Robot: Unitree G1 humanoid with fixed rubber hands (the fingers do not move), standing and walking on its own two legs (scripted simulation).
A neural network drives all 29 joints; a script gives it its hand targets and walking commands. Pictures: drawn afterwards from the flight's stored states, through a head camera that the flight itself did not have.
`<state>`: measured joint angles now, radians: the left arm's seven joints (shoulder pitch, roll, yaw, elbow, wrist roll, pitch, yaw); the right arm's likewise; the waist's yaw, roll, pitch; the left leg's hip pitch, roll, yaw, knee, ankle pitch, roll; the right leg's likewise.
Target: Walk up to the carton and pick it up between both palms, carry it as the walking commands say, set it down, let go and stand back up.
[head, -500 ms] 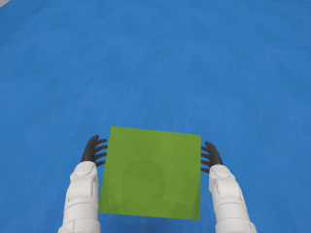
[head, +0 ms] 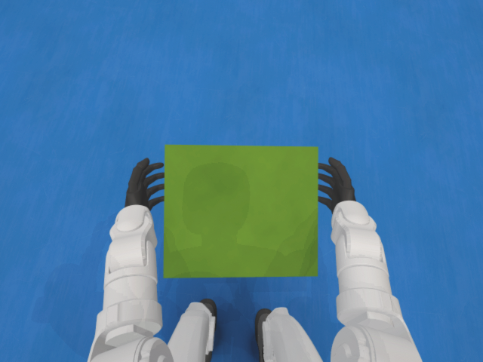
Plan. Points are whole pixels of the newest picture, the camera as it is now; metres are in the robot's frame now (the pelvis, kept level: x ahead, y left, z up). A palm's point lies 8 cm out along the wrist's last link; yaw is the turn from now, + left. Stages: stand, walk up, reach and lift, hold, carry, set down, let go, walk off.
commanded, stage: set down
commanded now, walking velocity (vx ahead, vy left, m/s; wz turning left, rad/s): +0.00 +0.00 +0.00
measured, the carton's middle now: (239, 205) +0.40 +0.01 -0.16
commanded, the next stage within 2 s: none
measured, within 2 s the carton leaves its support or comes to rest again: neither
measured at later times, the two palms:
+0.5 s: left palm (152, 206) +0.39 +0.18 -0.15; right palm (323, 197) +0.42 -0.16 -0.14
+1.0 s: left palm (161, 208) +0.41 +0.18 -0.23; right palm (308, 197) +0.44 -0.16 -0.23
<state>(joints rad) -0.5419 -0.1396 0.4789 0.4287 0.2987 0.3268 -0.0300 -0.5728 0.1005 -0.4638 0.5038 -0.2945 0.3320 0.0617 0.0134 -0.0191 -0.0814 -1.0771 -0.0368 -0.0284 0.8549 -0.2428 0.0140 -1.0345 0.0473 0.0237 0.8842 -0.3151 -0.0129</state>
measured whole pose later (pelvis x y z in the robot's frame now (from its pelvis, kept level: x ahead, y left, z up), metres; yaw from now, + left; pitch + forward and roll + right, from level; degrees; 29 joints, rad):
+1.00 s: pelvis -0.03 -0.01 -0.15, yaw -1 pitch +46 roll +0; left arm -0.82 -0.01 0.48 0.57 0.18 0.35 0.03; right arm -0.91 -0.04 -0.40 0.69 -0.18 0.32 -0.03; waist 0.04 -0.02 -0.25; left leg -1.88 -0.03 -0.01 1.49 -0.42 0.00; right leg -1.84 0.07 0.01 1.54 -0.50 -0.02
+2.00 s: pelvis -0.05 -0.01 -0.29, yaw -1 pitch +48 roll +0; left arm -1.15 0.13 0.45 0.69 0.06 0.31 0.08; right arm -1.26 -0.21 -0.29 0.83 -0.07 0.30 -0.08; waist 0.06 -0.02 0.01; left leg -2.31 -0.03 0.00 1.95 -0.46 -0.01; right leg -2.27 0.08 -0.01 2.00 -0.56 -0.01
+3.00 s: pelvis -0.05 -0.01 -0.34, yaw +0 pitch +40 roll +2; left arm -1.33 0.24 0.45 0.88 0.00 0.22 0.03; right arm -1.46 -0.27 -0.28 0.99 -0.06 0.21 -0.04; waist 0.06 0.00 0.24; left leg -2.33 -0.03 0.02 2.15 -0.53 -0.01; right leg -2.29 0.08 -0.02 2.23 -0.64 -0.03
